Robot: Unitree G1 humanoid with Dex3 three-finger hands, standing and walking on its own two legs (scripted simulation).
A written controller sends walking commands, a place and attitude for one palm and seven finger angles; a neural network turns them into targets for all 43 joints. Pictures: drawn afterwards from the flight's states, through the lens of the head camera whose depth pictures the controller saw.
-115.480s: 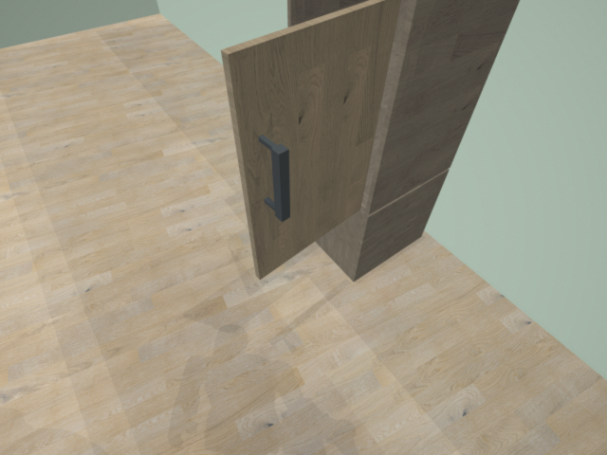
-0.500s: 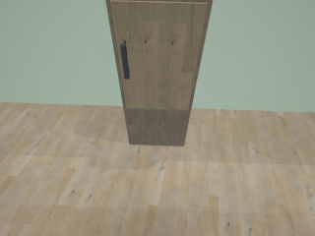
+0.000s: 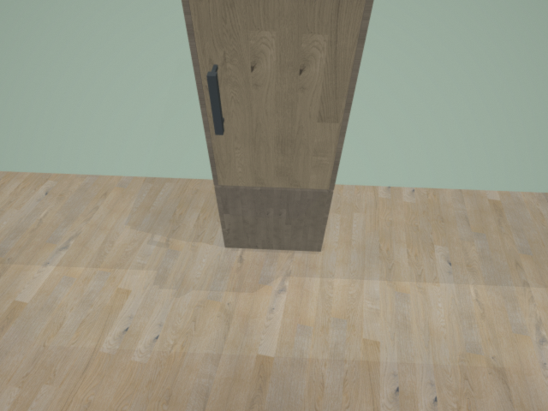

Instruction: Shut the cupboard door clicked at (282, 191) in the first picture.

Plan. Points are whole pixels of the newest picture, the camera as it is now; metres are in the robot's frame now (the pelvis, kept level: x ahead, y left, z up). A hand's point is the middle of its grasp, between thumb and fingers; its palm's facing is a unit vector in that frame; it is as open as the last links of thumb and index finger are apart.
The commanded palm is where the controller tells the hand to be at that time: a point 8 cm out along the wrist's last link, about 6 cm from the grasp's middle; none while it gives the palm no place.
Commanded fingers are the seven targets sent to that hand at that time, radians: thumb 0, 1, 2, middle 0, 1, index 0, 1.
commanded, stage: look to check the result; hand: left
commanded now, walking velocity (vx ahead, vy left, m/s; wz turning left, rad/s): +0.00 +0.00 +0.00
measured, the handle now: (217, 100) +0.84 +0.20 +0.00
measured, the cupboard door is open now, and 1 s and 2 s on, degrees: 0 0 0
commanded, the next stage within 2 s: stand and wait in 0.24 s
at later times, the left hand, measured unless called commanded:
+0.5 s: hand out of the picture +0.03 +0.19 -0.17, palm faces +0.01 -0.97 -0.24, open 7.3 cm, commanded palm none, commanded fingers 0.00 0.90 0.90 -0.20 -0.30 -0.20 -0.30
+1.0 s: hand out of the picture +0.04 +0.18 -0.17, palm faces +0.01 -0.96 -0.26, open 7.3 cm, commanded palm none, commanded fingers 0.00 0.90 0.90 -0.20 -0.30 -0.20 -0.30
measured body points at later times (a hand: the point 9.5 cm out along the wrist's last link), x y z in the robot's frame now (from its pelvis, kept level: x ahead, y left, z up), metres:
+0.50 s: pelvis +0.01 -0.01 +0.00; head +0.02 -0.01 +0.45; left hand +0.03 +0.24 -0.15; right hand +0.05 -0.27 -0.15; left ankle +0.03 +0.09 -0.75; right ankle -0.03 -0.10 -0.75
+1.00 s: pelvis +0.02 -0.02 +0.00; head +0.03 -0.03 +0.45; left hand +0.04 +0.23 -0.15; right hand +0.06 -0.28 -0.15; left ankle +0.03 +0.09 -0.75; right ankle -0.03 -0.10 -0.75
